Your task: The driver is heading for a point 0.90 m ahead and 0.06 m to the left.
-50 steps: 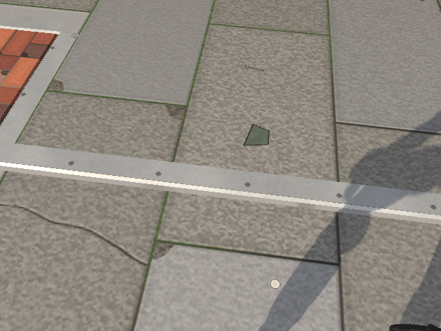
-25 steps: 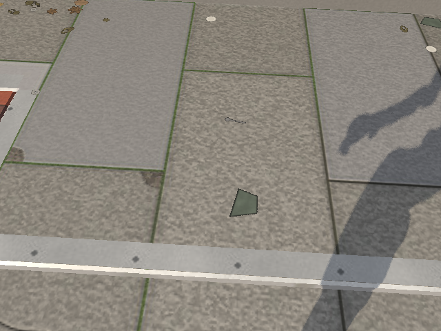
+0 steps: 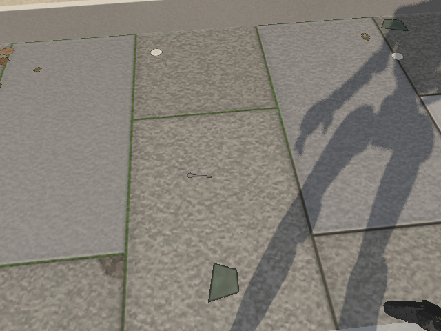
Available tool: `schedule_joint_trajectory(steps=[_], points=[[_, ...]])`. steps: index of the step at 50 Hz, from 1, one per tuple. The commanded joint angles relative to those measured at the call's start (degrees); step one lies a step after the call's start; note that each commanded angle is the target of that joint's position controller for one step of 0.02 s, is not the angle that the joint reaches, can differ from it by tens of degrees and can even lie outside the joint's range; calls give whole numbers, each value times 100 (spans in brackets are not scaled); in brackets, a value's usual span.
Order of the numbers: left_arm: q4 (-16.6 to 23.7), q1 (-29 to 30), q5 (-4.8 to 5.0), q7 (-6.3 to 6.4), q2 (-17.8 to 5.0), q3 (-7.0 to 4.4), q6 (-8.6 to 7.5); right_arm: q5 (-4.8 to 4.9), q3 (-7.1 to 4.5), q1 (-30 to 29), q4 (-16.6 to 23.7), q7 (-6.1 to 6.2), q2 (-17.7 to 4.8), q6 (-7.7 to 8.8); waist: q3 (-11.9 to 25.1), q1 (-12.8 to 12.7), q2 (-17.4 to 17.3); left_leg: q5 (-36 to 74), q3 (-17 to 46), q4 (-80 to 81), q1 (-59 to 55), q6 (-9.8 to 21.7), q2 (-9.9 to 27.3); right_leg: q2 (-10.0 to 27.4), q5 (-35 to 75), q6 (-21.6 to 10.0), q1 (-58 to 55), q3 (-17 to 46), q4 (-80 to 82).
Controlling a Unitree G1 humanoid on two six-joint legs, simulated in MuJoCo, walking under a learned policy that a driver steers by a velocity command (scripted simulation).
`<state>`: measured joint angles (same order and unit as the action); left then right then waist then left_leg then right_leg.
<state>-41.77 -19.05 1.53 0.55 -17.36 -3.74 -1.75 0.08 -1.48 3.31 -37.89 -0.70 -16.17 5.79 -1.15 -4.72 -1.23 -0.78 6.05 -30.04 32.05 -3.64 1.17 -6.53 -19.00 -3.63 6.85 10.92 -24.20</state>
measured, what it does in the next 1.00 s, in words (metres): walks ahead: left foot, then right foot 0.04 m higher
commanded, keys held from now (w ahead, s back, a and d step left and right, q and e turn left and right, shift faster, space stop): w+e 0.12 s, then w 0.22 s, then w+q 0.66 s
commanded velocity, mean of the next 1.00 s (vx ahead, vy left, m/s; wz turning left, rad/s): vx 0.50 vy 0.00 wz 0.06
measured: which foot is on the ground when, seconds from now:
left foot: up 0.00-0.04, down 0.06-0.52, up 0.54-0.94, down 0.96-1.00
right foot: down 0.00-0.06, up 0.08-0.44, down 0.46-0.96, up 0.98-1.00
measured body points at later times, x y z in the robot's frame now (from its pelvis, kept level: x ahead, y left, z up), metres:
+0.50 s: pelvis +0.27 -0.01 +0.00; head +0.30 -0.02 +0.45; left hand +0.54 +0.15 -0.07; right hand +0.18 -0.28 -0.13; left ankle +0.15 +0.15 -0.73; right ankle +0.37 -0.16 -0.70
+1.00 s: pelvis +0.52 +0.02 +0.01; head +0.54 +0.05 +0.46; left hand +0.58 +0.32 -0.12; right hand +0.70 -0.25 -0.07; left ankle +0.61 +0.12 -0.70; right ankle +0.38 -0.16 -0.66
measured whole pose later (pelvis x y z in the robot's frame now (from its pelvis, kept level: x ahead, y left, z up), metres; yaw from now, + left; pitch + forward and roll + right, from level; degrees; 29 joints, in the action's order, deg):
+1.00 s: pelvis +0.52 +0.02 +0.01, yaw +8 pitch +0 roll -3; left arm -46.3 -13.6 0.9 0.1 -16.8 -5.5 -2.9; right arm 1.3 -5.0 9.9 -42.0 -1.8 -17.3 -0.1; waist -2.7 0.2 0.4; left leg -13.1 -2.6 -41.3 28.7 5.1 1.9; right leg 7.1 -28.4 3.6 4.8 -9.5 -45.9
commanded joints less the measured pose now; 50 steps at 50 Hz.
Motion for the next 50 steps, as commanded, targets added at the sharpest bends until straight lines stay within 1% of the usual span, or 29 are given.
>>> schedule_joint_trajectory(steps=[1, 2, 3, 4, 5, 6, 7, 8, 9, 11, 14, 18, 20, 22, 24, 25, 26, 27, 28, 30, 32, 34, 38, 45, 46, 47, 48, 49, 50], points=[[327, 80, -17, 46, -830, -227, 1, 32, -300, 90, 350, -11, -758, 160, 305, 419, 836, -217, -183, 391, -1238, 254, -179, 1314, 1404, -574, 288, 1307, -52], [385, 82, -30, 27, -624, -158, -5, -29, -392, 536, 262, 20, -912, 194, 627, 660, 701, -319, -165, 634, -2156, 461, -57, 992, 1821, -382, 435, 1129, -693], [518, 186, -126, 7, -297, -29, -43, -130, -494, 1491, 189, 79, -1214, 208, 1412, 1123, 246, -338, 673, 429, -3664, 872, 917, 675, 1352, -142, 1138, 660, -2315], [670, -694, -35, -17, 116, 105, -126, -165, -607, 2023, -49, 76, -1701, 114, 2090, 725, -1588, -633, 3224, 666, -5462, 1902, 2365, -97, -1583, 234, 3153, -72, -4188], [566, -658, 82, 8, -477, 13, -132, -15, -551, 2056, -42, 46, -1263, 63, 1839, 876, -1188, -2183, 3954, 986, -5303, 1924, 2498, 436, -1511, 338, 3996, -58, -5067], [634, 33, 59, 15, -812, -84, -100, -7, -449, 1832, 31, 77, -878, 28, 1032, 1089, -586, -2454, 3034, 1117, -4622, 1650, 2165, 640, -990, 382, 4240, -148, -5324], [720, 407, -12, 21, -742, -85, -75, -54, -374, 1561, 21, 81, -721, -13, 542, 1023, -250, -1975, 2270, 1233, -3871, 1463, 1832, 816, -534, 409, 4107, -329, -5190], [794, 570, -73, -5, -640, -83, -77, -100, -309, 1393, -28, 69, -567, -39, 184, 911, -302, -1541, 1803, 1393, -3305, 1424, 1569, 897, -246, 444, 3982, -356, -4992], [811, 506, -43, -52, -497, -72, -71, -141, -272, 1319, -89, 70, -499, -38, 29, 739, -505, -1281, 1433, 1568, -2867, 1392, 1378, 997, -87, 449, 3699, -374, -4847], [778, 352, -8, -99, -253, -17, -40, -98, -263, 1298, -201, 59, -457, -12, -36, 577, -623, -802, 921, 1799, -2483, 1466, 1224, 998, -12, 473, 3447, -525, -4622], [877, 635, -111, -125, -48, 94, -35, -60, -325, 1340, -361, 64, -665, -4, -43, 533, -423, 156, 418, 1936, -2450, 1636, 1302, 1074, 338, 562, 3503, -708, -3864], [1114, 1446, -125, -210, 157, 232, -100, 53, -332, 1607, -570, 102, -830, -139, -186, 784, -390, 330, 44, 2025, -2536, 1511, 1236, 1131, 930, 486, 3300, -1063, -2431], [1222, 1848, -85, -255, 145, 248, -162, 108, -344, 1901, -690, 103, -958, -226, -297, 934, -349, 185, 50, 2113, -2514, 1486, 1209, 892, 837, 460, 2886, -1385, -1661], [1275, 1769, -42, -287, -45, 158, -217, 136, -371, 2041, -803, 105, -1127, -299, -246, 764, -562, 492, 221, 2003, -2624, 1415, 1414, 737, 725, 348, 2321, -1397, -1311], [938, 690, -103, -225, -517, -123, -249, 151, -252, 2088, -798, 106, -866, -251, 488, 156, -459, 2350, -253, 776, -2055, 1110, 968, 366, 1022, 39, 208, -1639, -1095], [826, -88, -199, -177, -758, -263, -242, 172, -139, 2037, -675, 106, -590, -182, 1268, -290, 32, 2263, -701, -831, -785, 640, 567, 1205, 560, -404, -1485, -411, -1054], [625, -1141, -214, -94, -1060, -397, -148, 98, -67, 2145, -609, 94, -472, -106, 2425, -692, 950, -398, -700, -2964, 77, 330, 78, 2429, -821, -938, -2760, 1557, -220], [510, -1131, -250, -52, -841, -263, -140, 122, -152, 1927, -616, 38, -548, -68, 2227, -561, 1190, -2671, -2, -4175, 740, 360, -29, 2781, -1167, -1003, -2488, 2601, 505], [527, -572, -231, -27, -723, -189, -160, 224, -251, 1689, -530, 14, -729, -75, 1315, -320, 912, -2621, 52, -4728, 1156, 400, 199, 2853, -1126, -926, -1651, 2137, 668], [454, 217, -168, -60, -277, -75, -245, 203, -283, 1419, -440, 56, -581, -188, 334, 157, 696, -2086, -128, -4446, 922, 498, 533, 2456, -327, -703, -232, 883, 1021], [381, 745, -161, -122, 54, -38, -339, 228, -298, 1759, -588, 122, -323, -404, -11, 571, 918, -1907, -98, -4161, 342, 464, 641, 2227, 131, -529, 591, -40, 1372], [295, 889, -171, -100, -56, -108, -398, 169, -263, 1632, -522, 142, -143, -539, -217, 682, 809, -1711, -203, -3733, 347, 402, 634, 2241, 636, -588, 786, -647, 1653], [125, 765, -205, 14, -457, -268, -440, 91, -273, 1169, -349, 5, -190, -570, -214, 679, 529, -787, -212, -2672, 467, 379, 760, 2341, 1182, -662, 391, -1383, 1784], [-110, 709, 16, -40, -909, -450, -283, 107, -355, 443, -110, -188, -467, -633, -353, 539, 421, -933, -896, -1035, -147, 762, 506, 2433, 1559, -365, -562, -2134, 1325], [-119, 787, 70, -48, -962, -465, -239, 92, -418, 705, -151, -174, -553, -642, -193, 726, 410, -1032, -1112, -867, -585, 880, 297, 2358, 2359, -284, -608, -2287, 769], [-112, 917, 106, -60, -931, -446, -187, 95, -550, 1418, -344, -148, -726, -642, 179, 1136, 281, -954, -1389, -642, -1575, 1033, -55, 2126, 3299, -137, -386, -2521, -332], [-63, 844, 32, -50, -710, -355, -154, 116, -781, 2512, -701, -85, -1158, -659, 602, 1558, -137, -1023, -1319, -464, -2906, 1215, -453, 1739, 3216, 104, 256, -2641, -2025], [204, 472, -210, -37, 5, -147, -179, 166, -920, 2483, -671, 10, -1951, -648, 452, 984, -1983, -1435, 1493, 366, -3933, 2039, 847, 940, -749, 600, 2476, -2472, -4279], [378, 519, -101, -32, -44, -65, -360, 111, -798, 2250, -330, -71, -1822, -454, 1315, 842, -1732, -3182, 4037, 1569, -4509, 2695, 1544, 396, -1635, 591, 3502, -1010, -5335]])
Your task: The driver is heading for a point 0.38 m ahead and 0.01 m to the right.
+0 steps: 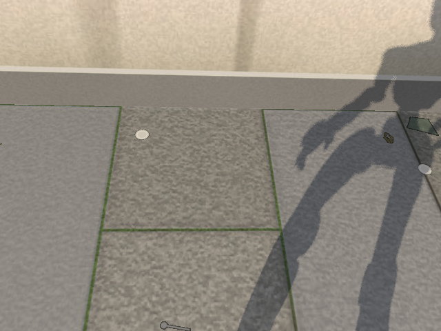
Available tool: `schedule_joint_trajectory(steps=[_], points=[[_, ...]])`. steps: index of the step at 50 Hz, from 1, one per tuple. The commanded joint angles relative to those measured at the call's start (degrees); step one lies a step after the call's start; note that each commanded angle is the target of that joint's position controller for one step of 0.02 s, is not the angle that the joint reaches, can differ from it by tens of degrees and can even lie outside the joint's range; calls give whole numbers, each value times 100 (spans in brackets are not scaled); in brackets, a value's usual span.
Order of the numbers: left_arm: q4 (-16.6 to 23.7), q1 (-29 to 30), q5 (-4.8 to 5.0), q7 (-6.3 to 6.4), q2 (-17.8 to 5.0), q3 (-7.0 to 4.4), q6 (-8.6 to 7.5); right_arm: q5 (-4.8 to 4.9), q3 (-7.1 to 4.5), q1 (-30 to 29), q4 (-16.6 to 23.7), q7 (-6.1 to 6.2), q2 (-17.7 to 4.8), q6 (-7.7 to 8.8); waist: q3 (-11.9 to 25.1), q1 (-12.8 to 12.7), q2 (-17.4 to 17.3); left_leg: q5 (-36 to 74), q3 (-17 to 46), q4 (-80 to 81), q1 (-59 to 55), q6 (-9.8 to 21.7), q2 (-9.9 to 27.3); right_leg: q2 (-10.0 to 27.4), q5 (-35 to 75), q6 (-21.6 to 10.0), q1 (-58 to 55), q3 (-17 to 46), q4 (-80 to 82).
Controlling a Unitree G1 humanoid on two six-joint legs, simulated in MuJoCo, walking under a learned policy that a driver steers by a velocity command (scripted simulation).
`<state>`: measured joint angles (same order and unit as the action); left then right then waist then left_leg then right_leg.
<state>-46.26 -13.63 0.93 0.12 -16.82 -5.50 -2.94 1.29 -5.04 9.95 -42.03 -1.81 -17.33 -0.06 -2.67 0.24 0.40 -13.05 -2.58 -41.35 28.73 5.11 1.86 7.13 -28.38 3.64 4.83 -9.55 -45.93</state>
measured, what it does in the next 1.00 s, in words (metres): walks ahead: right foot, then left foot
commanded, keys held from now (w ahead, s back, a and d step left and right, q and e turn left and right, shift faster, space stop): w+q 0.20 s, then w+e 0.06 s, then no key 0.74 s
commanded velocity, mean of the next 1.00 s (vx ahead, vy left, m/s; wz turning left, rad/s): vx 0.24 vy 0.00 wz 0.21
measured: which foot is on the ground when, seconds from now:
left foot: down 0.00-0.46, up 0.48-0.74, down 0.76-1.00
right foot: up 0.00-0.42, down 0.44-1.00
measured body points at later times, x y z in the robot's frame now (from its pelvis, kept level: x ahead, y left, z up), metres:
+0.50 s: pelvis +0.28 -0.01 +0.01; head +0.31 +0.00 +0.46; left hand +0.46 +0.27 -0.07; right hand +0.38 -0.28 -0.11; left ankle +0.10 +0.09 -0.68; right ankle +0.43 -0.08 -0.71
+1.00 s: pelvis +0.38 +0.02 +0.02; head +0.38 +0.03 +0.47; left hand +0.45 +0.29 -0.11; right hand +0.52 -0.21 -0.10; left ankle +0.34 +0.15 -0.71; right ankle +0.43 -0.08 -0.71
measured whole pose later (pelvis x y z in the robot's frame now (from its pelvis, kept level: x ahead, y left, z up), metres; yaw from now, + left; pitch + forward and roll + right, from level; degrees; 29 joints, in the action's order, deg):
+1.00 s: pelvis +0.38 +0.02 +0.02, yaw +11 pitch -1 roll -1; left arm -53.0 -7.5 -0.6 0.0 -13.6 -1.0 -0.8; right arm -0.7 -1.9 13.0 -48.8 1.9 -13.1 0.7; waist -1.1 -0.4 0.4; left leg -17.6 2.7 -31.0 12.8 -1.5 1.2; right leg -0.9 -12.7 -0.9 15.8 -1.3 -29.2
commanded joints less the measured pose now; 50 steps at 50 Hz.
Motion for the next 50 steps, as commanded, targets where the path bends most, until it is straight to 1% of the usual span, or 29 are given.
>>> schedule_joint_trajectory(steps=[1, 2, 3, 4, 5, 7, 10, 13, 15, 18, 20, 21, 22, 23, 24, 25, 26, 27, 28, 30, 32, 35, 37, 38, 39, 40, 42, 45, 50], points=[[879, 507, 195, -35, -608, 16, -379, -9, -310, 1402, 156, -18, -1209, 287, 1114, 552, -1045, -1954, 4656, 3040, -4027, 1577, 1637, -686, -142, -284, 4233, 1304, -3329], [930, 675, 202, -39, -579, 37, -473, -13, -259, 1337, 124, -23, -1069, 386, 923, 464, -822, -1672, 4227, 2882, -3743, 1402, 1535, -444, 270, -464, 4291, 1352, -3096], [873, 746, 43, 11, -538, 47, -519, -32, -198, 1008, 171, -5, -885, 410, 742, 316, -438, -962, 3642, 2717, -3187, 1206, 1343, -212, 660, -514, 3990, 1416, -2684], [839, 715, -59, 18, -590, 13, -510, -93, -129, 722, 260, 36, -717, 428, 676, 126, -430, -343, 3179, 2704, -2649, 1106, 1167, -85, 936, -538, 3551, 1503, -2275], [823, 702, -70, -11, -612, -9, -458, -129, -86, 610, 333, 73, -625, 435, 644, 32, -468, -74, 2940, 2808, -2408, 1073, 1041, -58, 1101, -534, 3288, 1517, -2017], [818, 803, -123, -35, -520, -4, -368, -84, -88, 695, 350, 151, -652, 463, 542, 34, -300, 592, 2551, 2918, -2262, 1097, 941, -131, 1327, -427, 3215, 1406, -1380], [942, 1337, -135, -48, -298, 77, -303, -35, -131, 960, 270, 273, -786, 460, 233, 158, -172, 1105, 2066, 2979, -2098, 998, 739, -307, 2219, -177, 3323, 1324, -126], [905, 1640, -74, -157, -109, 178, -305, -70, -86, 1023, 184, 311, -669, 447, 104, 355, -492, 992, 1429, 3088, -1872, 761, 540, -411, 3439, -72, 2855, 1092, 1016], [990, 1938, -92, -210, -115, 189, -343, -85, -72, 1236, 41, 308, -640, 420, -66, 499, -452, 1450, 1353, 2958, -1758, 675, 534, -534, 3852, -128, 2557, 1015, 1377], [1024, 1959, -139, -281, -271, 137, -427, -87, -74, 1360, -90, 333, -638, 327, 25, 495, -496, 2235, 1433, 2383, -2333, 518, 657, -654, 3760, -366, 2517, 1048, 1796], [908, 1599, -163, -297, -421, 76, -464, -109, -88, 1227, -86, 351, -667, 275, 196, 299, -611, 2764, 1567, 1911, -2657, 395, 737, -707, 3443, -536, 2266, 1054, 1911], [767, 1168, -192, -277, -525, 23, -480, -106, -92, 1051, -42, 354, -683, 258, 390, 51, -634, 3384, 1521, 1464, -2715, 285, 626, -817, 3482, -646, 1792, 946, 2091], [615, 676, -263, -250, -648, -24, -507, -104, -65, 944, 16, 343, -612, 250, 734, -203, -542, 3653, 1376, 759, -2626, 95, 330, -753, 4230, -765, 996, 884, 2260], [570, 111, -381, -222, -968, -60, -525, -220, 38, 1106, 166, 335, -338, 256, 1578, -291, 64, 2200, 1299, -602, -1735, -170, -57, 205, 6314, -1169, -651, 1761, 1674], [465, -142, -387, -215, -943, -10, -441, -162, 171, 2182, -52, 312, 59, 262, 2461, 5, 1460, -2291, 1105, -2627, -263, -650, -793, 1636, 7598, -2303, -2349, 3538, 1568], [357, -326, -166, -257, -613, 55, -351, -63, 95, 2371, -236, 285, -439, 229, 2813, -125, 1135, -2715, 1581, -3177, 17, -734, -679, 1641, 6131, -2445, -2277, 4222, 1895], [435, 115, -64, -247, -511, 97, -278, 15, 5, 1667, -123, 296, -746, 154, 2023, -208, 681, -2381, 1449, -3359, 340, -816, -430, 1411, 4887, -2206, -1578, 3724, 2166], [475, 533, -93, -215, -344, 180, -206, -25, -2, 1105, 4, 336, -763, 69, 1479, -163, 296, -2044, 1184, -3107, 374, -866, -219, 1123, 4111, -1962, -794, 3271, 2412], [488, 837, -142, -191, -228, 247, -157, -94, -8, 837, 80, 369, -698, -21, 1072, -47, 216, -1781, 1072, -2732, 240, -890, -36, 963, 3605, -1848, -37, 2997, 2635], [398, 1107, -234, -162, -260, 249, -77, -112, 53, 941, 44, 408, -371, -154, 743, 195, 595, -1580, 833, -1514, -551, -899, 127, 503, 3121, -1596, 999, 2386, 2980], [305, 1127, -263, -133, -346, 223, -49, -149, 138, 1029, -66, 447, -116, -145, 855, 205, 740, -1517, 614, -560, -1148, -914, 68, 339, 3568, -1614, 1234, 1989, 2971], [170, 1059, -179, -76, -470, 205, 22, -151, 137, 1023, -219, 424, -179, -138, 1134, 212, 593, -142, 512, 503, -1866, -807, 50, 404, 2738, -1592, 1258, 1911, 2971], [121, 1118, -138, -72, -330, 279, 81, -239, 137, 858, -249, 388, -184, -161, 904, 251, 479, 452, 459, 1180, -2380, -646, 8, 181, 939, -1265, 1725, 1828, 3060], [37, 998, -167, -89, -182, 343, 87, -320, 138, 666, -148, 395, -261, -165, 698, 209, 364, 557, 713, 1450, -2455, -525, 214, 33, 141, -968, 1958, 1796, 3073], [-11, 893, -216, -107, -191, 355, 91, -324, 107, 513, -36, 423, -496, -164, 463, 82, 107, 204, 1010, 1698, -2235, -395, 517, -210, -250, -713, 2010, 1632, 2917], [-11, 775, -189, -87, -234, 316, 117, -264, 27, 394, -165, 424, -745, -148, 203, -154, -550, -986, 955, 1701, -1399, -282, 347, -525, 139, -555, 1624, 1258, 2740], [-91, 814, -178, -32, -257, 323, 141, -295, 135, 241, -181, 404, -294, -28, 106, -108, -568, -1005, 878, 1887, -991, -411, 242, -521, 749, -547, 1134, 1200, 2387], [-276, 628, -191, 9, -198, 342, 159, -225, 150, 290, -287, 386, -251, 126, 246, -128, -452, 66, 826, 1706, -1298, -509, 207, -531, 1494, -627, 1017, 1136, 2189], [-495, 706, -131, 5, -236, 336, 174, -181, 149, 398, -487, 387, -293, 154, 493, -60, -189, 1025, 744, 1492, -1600, -484, 150, -511, 2612, -618, 710, 1103, 1961]])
